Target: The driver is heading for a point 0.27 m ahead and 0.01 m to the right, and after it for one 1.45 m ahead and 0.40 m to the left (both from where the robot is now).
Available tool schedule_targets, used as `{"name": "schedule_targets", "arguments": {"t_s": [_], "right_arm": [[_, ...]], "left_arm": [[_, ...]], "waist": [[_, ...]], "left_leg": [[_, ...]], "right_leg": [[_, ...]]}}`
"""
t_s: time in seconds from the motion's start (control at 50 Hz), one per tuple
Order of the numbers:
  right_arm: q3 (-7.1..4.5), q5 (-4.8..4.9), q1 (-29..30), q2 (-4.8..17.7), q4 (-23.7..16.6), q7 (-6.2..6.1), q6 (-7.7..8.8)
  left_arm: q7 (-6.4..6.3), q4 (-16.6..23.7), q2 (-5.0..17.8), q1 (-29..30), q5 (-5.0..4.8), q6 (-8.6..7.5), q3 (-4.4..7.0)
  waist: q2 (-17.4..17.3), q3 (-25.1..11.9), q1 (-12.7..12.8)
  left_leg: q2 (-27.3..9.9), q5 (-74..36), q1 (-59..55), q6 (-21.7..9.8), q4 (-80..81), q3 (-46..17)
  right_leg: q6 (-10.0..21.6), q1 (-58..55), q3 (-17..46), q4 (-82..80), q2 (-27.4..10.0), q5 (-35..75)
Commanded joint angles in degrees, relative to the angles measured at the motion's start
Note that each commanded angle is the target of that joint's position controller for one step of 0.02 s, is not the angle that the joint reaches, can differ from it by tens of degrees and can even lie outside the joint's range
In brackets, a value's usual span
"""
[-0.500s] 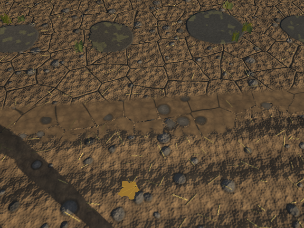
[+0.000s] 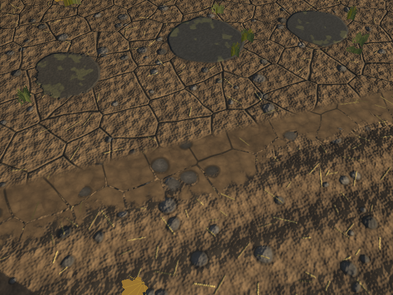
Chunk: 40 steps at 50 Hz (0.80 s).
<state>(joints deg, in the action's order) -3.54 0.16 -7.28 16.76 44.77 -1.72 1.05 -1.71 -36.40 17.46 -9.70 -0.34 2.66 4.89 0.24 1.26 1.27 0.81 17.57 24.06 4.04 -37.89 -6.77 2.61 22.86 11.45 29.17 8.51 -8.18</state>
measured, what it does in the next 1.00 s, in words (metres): steps on the spot: left foot, then right foot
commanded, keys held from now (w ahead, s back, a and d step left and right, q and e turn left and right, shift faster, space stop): e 0.26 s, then no key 0.28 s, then w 0.02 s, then w+q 0.18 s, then q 0.26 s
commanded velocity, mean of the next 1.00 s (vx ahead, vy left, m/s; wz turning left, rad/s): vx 0.08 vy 0.00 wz -0.14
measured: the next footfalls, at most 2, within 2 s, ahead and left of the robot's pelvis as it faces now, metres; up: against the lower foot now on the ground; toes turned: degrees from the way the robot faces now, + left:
left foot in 0.04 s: +0.07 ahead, +0.14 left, +0.00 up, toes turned -7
right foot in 0.44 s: +0.02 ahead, -0.13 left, +0.00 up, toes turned -14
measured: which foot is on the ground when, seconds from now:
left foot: up 0.00-0.02, down 0.04-0.44, up 0.46-0.90, down 0.92-1.00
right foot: down 0.00-0.04, up 0.06-0.42, down 0.44-0.92, up 0.94-1.00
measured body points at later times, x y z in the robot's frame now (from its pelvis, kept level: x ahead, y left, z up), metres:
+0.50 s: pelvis +0.00 -0.01 +0.00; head +0.03 -0.03 +0.45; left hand +0.24 +0.21 -0.08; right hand +0.05 -0.32 -0.12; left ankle +0.03 +0.14 -0.71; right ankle -0.02 -0.12 -0.73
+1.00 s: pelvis +0.07 +0.03 +0.00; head +0.10 +0.05 +0.45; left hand +0.21 +0.30 -0.13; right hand +0.18 -0.27 -0.09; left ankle +0.11 +0.10 -0.73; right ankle -0.02 -0.11 -0.68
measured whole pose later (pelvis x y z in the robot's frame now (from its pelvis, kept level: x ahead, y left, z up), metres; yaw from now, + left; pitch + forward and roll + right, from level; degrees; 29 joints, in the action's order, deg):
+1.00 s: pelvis +0.07 +0.03 +0.00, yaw -5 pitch +2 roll -2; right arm -3.7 0.2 -11.6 17.9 41.4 1.2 1.1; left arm -1.3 -44.0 18.0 -11.7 0.2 0.0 4.8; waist 1.3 2.0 0.6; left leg 0.6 15.2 21.3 -3.8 -34.9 1.2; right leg -2.3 19.5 -0.5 55.5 -0.7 -30.8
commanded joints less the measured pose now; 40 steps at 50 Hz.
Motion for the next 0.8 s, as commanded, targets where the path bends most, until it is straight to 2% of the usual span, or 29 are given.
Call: {"name": "schedule_targets", "arguments": {"t_s": [0.02,0.04,0.06,0.08,0.1,0.12,0.14,0.16,0.18,0.22,0.28,0.32,0.36,0.4,0.42,0.44,0.46,0.48,0.5,0.52,0.54,0.56,0.58,0.62,0.64,0.68,0.74,0.8], "right_arm": [[-2.16,0.10,-4.2,6.7,-2.8,0.75,1.69],[-3.08,-0.89,-5.6,10.4,-2.9,0.63,1.49],[-4.07,-2.61,-3.9,15.2,-2.9,0.37,0.60],[-3.45,-3.24,-2.2,11.7,-4.7,0.31,0.68],[-2.66,-2.62,0.2,8.8,-5.9,-0.07,0.61],[-2.34,-1.69,2.1,7.2,-6.4,-0.26,0.39],[-2.07,-0.75,2.4,6.4,-6.5,-0.47,0.20],[-1.80,-0.52,2.0,6.2,-6.6,-0.66,-0.09],[-1.87,-0.73,1.3,6.5,-6.6,-0.78,-0.44],[-2.25,-1.10,-0.9,7.3,-6.4,-1.07,-1.04],[-3.08,-0.88,-2.0,9.4,-6.2,-0.94,-1.57],[-3.45,-0.36,-1.6,10.7,-6.1,-0.25,-1.63],[-3.47,0.43,-1.6,11.0,-5.8,0.39,-1.49],[-3.15,1.52,-0.2,10.7,-5.3,0.66,-1.45],[-2.58,1.90,-1.6,9.2,-4.4,0.77,-1.26],[-1.61,0.60,-4.6,6.4,-3.4,1.13,-0.80],[0.19,-2.98,-5.6,2.1,-4.9,2.00,-0.14],[-0.92,-1.50,-0.7,5.3,-5.8,1.18,-0.30],[-1.72,-0.10,0.5,8.0,-5.5,0.78,-0.76],[-1.96,0.17,-0.1,7.8,-4.7,0.54,-1.22],[-2.18,-0.09,-1.1,7.7,-3.4,0.13,-1.76],[-2.20,-0.55,-2.6,7.6,-2.9,0.07,-2.02],[-1.98,-0.30,-4.2,6.8,-2.0,0.44,-1.90],[-1.79,0.99,-2.7,6.7,-2.1,1.04,-1.36],[-1.70,1.27,-1.0,6.7,-2.6,1.12,-0.99],[-1.42,1.25,0.4,6.2,-3.1,1.29,-0.15],[-0.99,1.14,-0.1,5.1,-3.0,1.81,0.77],[-0.76,0.76,0.0,4.9,-3.5,2.33,0.58]], "left_arm": [[-0.34,4.5,7.7,1.4,-0.84,0.08,1.92],[-0.35,4.6,5.3,-0.8,-0.72,0.18,1.25],[-0.16,6.8,4.4,-1.2,-1.11,-0.27,1.18],[0.18,6.0,9.8,-1.7,0.21,-1.07,2.67],[0.46,4.4,11.6,-3.0,-0.27,-0.99,3.56],[0.28,2.8,10.4,-4.2,-0.49,-0.34,3.57],[0.09,2.4,9.0,-4.4,-0.35,0.29,3.26],[0.25,2.5,7.3,-4.2,-0.57,0.75,2.75],[0.40,3.2,6.3,-3.0,-0.90,0.92,2.38],[0.56,5.1,5.1,0.8,-1.30,0.83,1.81],[1.19,6.8,3.8,3.0,-0.78,0.63,0.98],[1.55,7.0,3.6,2.7,-0.49,0.55,0.73],[1.79,6.5,4.4,1.6,-0.49,0.65,1.01],[2.07,4.9,3.9,-1.7,-0.40,0.58,1.14],[2.04,4.1,4.3,-3.2,-0.23,0.49,1.28],[1.59,4.3,6.6,-4.2,-0.13,0.42,1.66],[0.66,5.7,11.6,-3.7,0.53,0.51,2.21],[1.19,5.3,8.3,-4.0,2.29,-0.57,1.12],[1.61,4.7,7.0,-2.2,2.49,-1.61,0.63],[1.61,3.8,6.2,0.3,1.98,-2.28,0.39],[1.55,3.7,6.1,1.9,1.49,-2.61,0.23],[1.31,2.8,6.2,1.9,0.87,-2.74,0.19],[1.04,1.6,5.3,0.3,0.67,-2.72,-0.08],[0.65,0.0,6.2,-2.0,0.39,-2.85,0.36],[0.44,-0.4,6.3,-2.3,0.50,-3.14,0.42],[0.15,-1.4,6.6,-3.0,0.63,-4.09,0.69],[0.39,-2.7,7.3,-3.2,0.24,-5.47,1.33],[0.86,-3.2,7.7,-1.5,0.35,-5.47,1.66]], "waist": [[8.5,-8.2,-3.1],[1.2,-9.2,-2.1],[-17.3,-5.6,0.9],[-15.5,-6.0,-0.5],[-10.5,-5.8,0.3],[-7.8,-4.8,0.9],[-7.7,-4.2,0.5],[-7.7,-3.4,0.1],[-8.2,-2.8,-0.5],[-10.1,-2.9,-2.8],[-11.4,-4.9,-4.3],[-12.1,-5.6,-4.1],[-12.3,-5.6,-3.8],[-11.3,-5.4,-1.5],[-9.6,-5.4,-0.7],[-3.0,-8.2,-1.5],[14.8,-10.1,-3.7],[13.3,-10.7,0.6],[9.6,-7.7,0.2],[9.1,-6.0,-0.8],[8.6,-5.0,-1.1],[8.3,-5.3,-1.5],[8.4,-5.7,-1.4],[10.0,-2.7,0.7],[9.9,-0.9,1.2],[8.2,0.4,1.7],[6.7,0.6,1.6],[5.4,1.8,1.2]], "left_leg": [[-0.6,-7.6,-9.6,-2.4,15.3,1.5],[-10.6,-10.5,-16.4,-6.0,18.5,-6.0],[-21.3,-21.6,-17.6,-15.1,21.0,-19.9],[-25.7,-26.5,-15.3,-20.1,20.8,-23.4],[-22.8,-27.3,-14.6,-18.3,19.2,-17.1],[-18.6,-25.9,-14.7,-15.3,17.9,-11.1],[-16.8,-25.4,-15.8,-14.0,17.4,-7.9],[-15.7,-26.9,-15.5,-14.0,17.5,-5.2],[-14.6,-26.7,-15.4,-14.2,18.2,-2.6],[-14.8,-26.3,-19.3,-15.1,18.5,-0.8],[-16.5,-27.1,-20.6,-16.0,18.0,0.8],[-17.1,-28.7,-18.4,-16.3,17.8,1.6],[-17.7,-28.4,-18.4,-16.3,16.7,1.3],[-16.8,-27.0,-16.6,-14.6,13.6,2.3],[-15.6,-24.1,-13.6,-11.9,11.4,3.6],[-12.5,-14.6,-7.7,-7.0,5.8,7.0],[-6.3,14.0,4.4,-1.0,-7.4,12.4],[-5.1,20.9,5.4,0.5,-14.6,6.8],[-5.7,19.0,5.3,0.7,-19.0,5.5],[-5.8,15.9,5.9,0.6,-19.7,4.9],[-5.9,13.4,5.8,0.9,-19.9,4.6],[-5.6,9.7,4.8,1.2,-20.1,5.0],[-5.2,6.9,4.4,1.3,-20.0,6.1],[-5.1,3.7,8.3,0.2,-17.9,7.1],[-5.3,3.1,9.8,-0.6,-15.9,6.7],[-5.7,2.2,11.1,-2.1,-11.8,5.7],[-6.2,1.6,9.9,-3.8,-7.1,5.6],[-5.7,2.0,5.2,-4.2,-3.3,7.6]], "right_leg": [[6.2,-7.2,16.5,-3.7,-12.1,2.5],[3.0,-1.2,11.5,4.4,-8.0,-9.1],[-0.5,11.5,-1.6,15.1,2.0,-24.9],[-3.2,13.0,-1.9,29.4,-1.6,-27.7],[-4.1,12.4,-2.0,35.2,-2.9,-23.8],[-5.3,12.6,-3.1,37.8,-3.6,-20.7],[-6.3,14.2,-3.6,40.7,-4.0,-18.0],[-7.1,14.4,-4.7,42.0,-4.4,-16.7],[-7.6,14.2,-6.6,40.5,-4.8,-15.2],[-8.4,15.4,-8.6,34.3,-6.5,-13.6],[-8.4,9.8,-10.2,24.6,-8.8,-14.9],[-7.4,3.7,-12.1,18.6,-8.7,-15.9],[-6.2,0.1,-13.2,12.3,-7.9,-14.7],[-3.7,-6.9,-14.4,-0.8,-6.9,-5.9],[-2.0,-13.0,-13.9,-8.5,-6.7,0.9],[-0.2,-22.6,-6.5,-9.7,-12.1,12.5],[6.1,-29.9,9.0,-6.0,-26.7,36.0],[14.9,-21.1,11.2,-7.6,-30.4,30.9],[14.5,-18.4,7.9,-9.0,-27.0,24.6],[11.9,-17.2,4.7,-9.4,-23.9,19.8],[10.3,-16.3,3.0,-9.6,-22.4,18.1],[9.9,-15.4,2.2,-11.0,-21.4,13.1],[9.7,-15.7,1.6,-13.2,-20.6,3.3],[9.6,-17.1,3.6,-17.8,-21.0,-16.0],[9.4,-17.4,4.5,-19.2,-21.7,-19.3],[9.4,-19.1,4.8,-20.6,-23.4,-19.6],[9.5,-19.8,2.5,-21.7,-24.9,-17.9],[9.6,-16.9,-3.0,-19.7,-24.1,-8.5]]}}
Keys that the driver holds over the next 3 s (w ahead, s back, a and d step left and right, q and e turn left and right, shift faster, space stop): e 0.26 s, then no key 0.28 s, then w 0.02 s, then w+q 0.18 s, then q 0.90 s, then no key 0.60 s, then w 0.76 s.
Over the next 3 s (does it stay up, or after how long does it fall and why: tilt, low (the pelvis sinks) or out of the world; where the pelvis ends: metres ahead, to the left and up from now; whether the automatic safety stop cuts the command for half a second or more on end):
stays up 0.41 0.10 -0.01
